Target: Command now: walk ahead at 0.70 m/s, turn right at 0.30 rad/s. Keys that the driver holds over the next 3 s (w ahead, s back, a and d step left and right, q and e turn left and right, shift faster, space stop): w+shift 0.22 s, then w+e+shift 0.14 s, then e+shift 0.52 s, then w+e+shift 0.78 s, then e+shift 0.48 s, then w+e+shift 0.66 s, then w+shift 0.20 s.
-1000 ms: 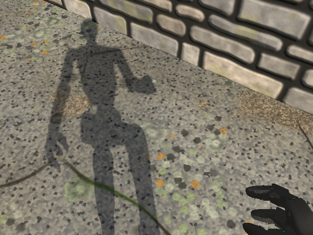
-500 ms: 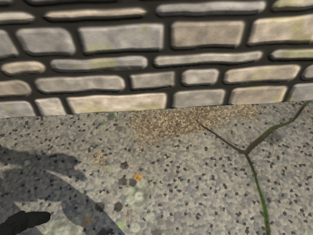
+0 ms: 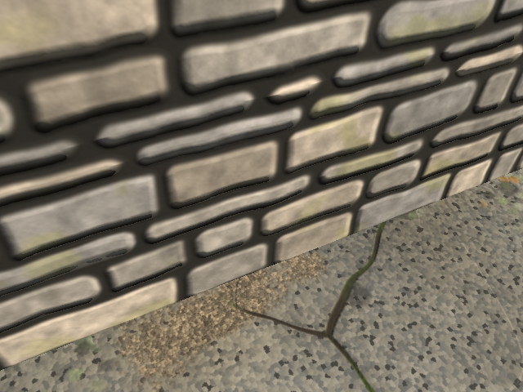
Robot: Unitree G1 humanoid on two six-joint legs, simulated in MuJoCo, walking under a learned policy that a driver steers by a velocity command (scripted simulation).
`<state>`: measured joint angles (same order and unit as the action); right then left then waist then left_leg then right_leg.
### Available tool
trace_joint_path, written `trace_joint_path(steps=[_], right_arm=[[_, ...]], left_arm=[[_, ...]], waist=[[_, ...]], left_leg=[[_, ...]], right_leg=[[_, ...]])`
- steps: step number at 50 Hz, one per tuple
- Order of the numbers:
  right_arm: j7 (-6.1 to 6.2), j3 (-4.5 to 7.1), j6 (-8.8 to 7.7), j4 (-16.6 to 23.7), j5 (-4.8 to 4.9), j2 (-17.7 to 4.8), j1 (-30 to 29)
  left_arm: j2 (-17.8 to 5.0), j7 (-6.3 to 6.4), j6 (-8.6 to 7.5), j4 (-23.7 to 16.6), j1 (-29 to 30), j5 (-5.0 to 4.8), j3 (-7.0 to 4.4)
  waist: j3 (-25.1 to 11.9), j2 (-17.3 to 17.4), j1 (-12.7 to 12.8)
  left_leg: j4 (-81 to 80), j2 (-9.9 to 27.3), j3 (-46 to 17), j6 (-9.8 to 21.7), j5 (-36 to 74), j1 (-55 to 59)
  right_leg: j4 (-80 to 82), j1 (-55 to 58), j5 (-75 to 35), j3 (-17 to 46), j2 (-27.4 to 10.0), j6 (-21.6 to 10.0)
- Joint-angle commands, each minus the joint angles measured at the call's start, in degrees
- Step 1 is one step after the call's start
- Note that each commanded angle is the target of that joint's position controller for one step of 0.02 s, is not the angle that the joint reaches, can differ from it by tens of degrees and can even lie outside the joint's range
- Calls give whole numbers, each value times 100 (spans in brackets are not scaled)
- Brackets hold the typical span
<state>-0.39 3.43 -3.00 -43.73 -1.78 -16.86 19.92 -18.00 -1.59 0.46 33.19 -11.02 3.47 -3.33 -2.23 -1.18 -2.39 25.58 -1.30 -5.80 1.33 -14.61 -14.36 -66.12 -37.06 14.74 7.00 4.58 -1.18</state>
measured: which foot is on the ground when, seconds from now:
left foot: down 0.00-0.32, up 0.34-0.66, down 0.68-1.00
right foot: up 0.00-0.30, down 0.32-0.68, up 0.70-0.98, down 1.00-1.00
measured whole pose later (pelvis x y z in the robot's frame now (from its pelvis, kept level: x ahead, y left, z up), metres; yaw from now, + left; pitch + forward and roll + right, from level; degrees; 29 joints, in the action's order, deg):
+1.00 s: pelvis +0.40 -0.16 -0.03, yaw -37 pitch +1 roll +3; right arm 3.1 3.8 0.1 -38.9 -0.5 -19.9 8.1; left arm -20.9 -1.1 3.3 33.6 -12.1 -0.4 -3.1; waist 1.3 1.7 1.6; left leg 36.8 7.5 7.3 -2.9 -18.4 -23.4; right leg -42.1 -21.2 22.7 -0.6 -1.3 -3.0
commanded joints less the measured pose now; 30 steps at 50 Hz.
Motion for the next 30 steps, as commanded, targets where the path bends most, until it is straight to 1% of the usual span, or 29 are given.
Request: trace_joint_path(steps=[1,2,3,4,5,6,7,8,10,11,12,13,14,15,16,17,18,19,20,21,22,23,24,25,26,27,28,29,30], right_arm=[[-95,277,-99,293,16,-1018,-422],[-120,266,-103,247,59,-946,-313],[-127,263,-101,187,94,-915,-144],[-125,273,-97,134,109,-917,31],[-109,337,-120,77,116,-1081,212],[-100,340,-117,13,133,-1031,345],[-88,356,-119,-32,125,-1051,476],[-74,374,-121,-71,109,-1088,568],[-53,388,-119,-138,97,-1131,643],[-47,385,-112,-171,94,-1130,653],[-36,380,-99,-220,99,-1129,723],[-41,349,-105,-248,110,-1015,751],[-33,325,-105,-308,115,-1009,768],[54,311,-101,-362,157,-1051,736],[119,273,-126,-327,196,-980,727],[195,264,-152,35,297,-1063,423],[170,172,-163,491,11,-732,-139],[101,105,-194,520,-240,-660,-630],[3,101,-280,476,-141,-673,-743],[-83,67,-312,444,-103,-631,-705],[-111,37,-255,415,-166,-566,-672],[-112,25,-180,443,-185,-578,-593],[3,84,-366,597,30,-768,-602],[66,65,-427,660,9,-811,-839],[84,21,-453,788,-38,-746,-1100],[79,-42,-466,858,-96,-635,-1404],[67,-115,-464,940,-100,-471,-1688],[64,-134,-457,972,-49,-477,-1721],[63,-91,-430,957,25,-602,-1594]], left_arm=[[-435,-229,-22,-313,150,88,-115],[-453,-227,-20,-296,203,35,-108],[-469,-216,-24,-332,364,17,-96],[-447,-205,-29,-374,551,2,-69],[-425,-228,-48,-434,787,-12,-19],[-387,-251,-72,-500,1039,-33,24],[-371,-262,-99,-521,1185,-62,51],[-378,-269,-126,-525,1285,-85,66],[-397,-266,-172,-523,1396,-99,90],[-390,-248,-192,-520,1420,-97,104],[-382,-209,-224,-481,1402,-58,114],[-366,-175,-236,-463,1286,-29,143],[-370,-134,-273,-402,1062,-25,141],[-388,-129,-320,-186,481,65,90],[-581,-118,-339,201,-529,95,-21],[-1116,-173,-265,397,-1446,112,-223],[-1569,-184,-192,572,-1740,-123,-347],[-1176,-65,-315,537,-1784,-212,-220],[-1035,2,-316,600,-1584,-187,-181],[-957,60,-320,580,-1331,-161,-136],[-882,124,-372,589,-1109,-177,-92],[-851,157,-408,594,-928,-202,-72],[-648,188,-535,295,-499,-517,-93],[-715,222,-548,330,-286,-580,-117],[-797,257,-536,313,-115,-571,-160],[-889,319,-478,280,-14,-552,-208],[-1015,375,-412,295,-43,-529,-257],[-1153,394,-360,377,-335,-528,-318],[-1193,404,-329,427,-462,-520,-347]], waist=[[336,770,226],[315,874,155],[284,976,43],[327,1045,-81],[384,1130,-203],[450,1199,-326],[467,1241,-416],[499,1276,-474],[605,1303,-508],[671,1279,-497],[729,1258,-486],[740,1287,-423],[619,1226,-258],[381,795,130],[-536,492,540],[-1255,15,1003],[-1115,-1405,961],[-744,-460,1003],[-100,-38,890],[366,53,638],[719,-95,361],[737,-182,152],[633,-492,77],[536,-377,19],[543,-252,-15],[589,-168,20],[524,-151,123],[290,-194,219],[84,-286,182]], left_leg=[[-1791,966,-1385,527,-2028,-175],[-1826,990,-1363,573,-1939,5],[-1870,1049,-1378,633,-1903,236],[-1920,1103,-1402,687,-1881,432],[-1980,1202,-1443,728,-1921,581],[-1997,1268,-1426,739,-1776,750],[-1995,1306,-1393,733,-1681,906],[-1989,1348,-1354,723,-1610,1008],[-1954,1421,-1232,705,-1469,1045],[-1910,1444,-1148,698,-1338,983],[-1875,1510,-982,696,-1041,928],[-1728,1594,-806,700,-573,902],[-1364,1612,-529,690,542,811],[-262,1589,-52,544,3385,786],[1112,1340,409,343,4441,481],[2958,1048,685,-16,3715,-910],[4687,52,1134,-186,-1464,-3076],[4994,383,383,9,-958,-4077],[4649,642,287,43,-403,-3898],[4179,700,306,11,-148,-3469],[3893,688,343,-91,-167,-3203],[3671,638,400,-203,-284,-2880],[3566,555,162,-390,-206,-3093],[3086,502,193,-449,-127,-3020],[2398,376,291,-516,45,-2723],[1558,152,460,-583,411,-2208],[788,-119,632,-605,876,-1506],[485,-380,729,-616,1467,-723],[330,-505,624,-569,1916,-94]], right_leg=[[-1,-302,-621,-178,-192,129],[184,-342,-692,-255,-271,173],[429,-403,-698,-355,-367,222],[774,-473,-685,-456,-458,267],[1141,-491,-574,-581,-520,307],[1554,-457,-496,-614,-591,309],[1965,-363,-394,-677,-595,294],[2335,-228,-275,-743,-585,264],[3008,160,-8,-861,-548,152],[3338,433,126,-924,-511,76],[3638,729,273,-1054,-435,-51],[3860,1046,281,-1144,-397,-221],[4094,1584,246,-1233,-276,-387],[4602,2423,-118,-1241,-65,-570],[4428,3833,-137,-1058,-31,-753],[4197,5277,589,152,-821,-1215],[4459,6067,-515,2000,-1934,-1698],[4765,5925,1265,2896,-2210,-1559],[5076,5171,1072,2393,-2057,-1418],[5252,4389,91,2070,-1829,-1349],[5290,3867,-1344,1861,-1668,-1358],[5203,3592,-2803,1555,-1481,-1374],[5149,3756,-3651,1429,-1392,-1573],[5150,3623,-3983,1359,-1386,-1543],[5101,3303,-4248,1158,-1256,-1398],[4980,2783,-4253,865,-940,-1197],[4838,2283,-4207,700,-673,-954],[4739,2026,-4085,844,-583,-733],[4566,1893,-3992,1026,-546,-536]])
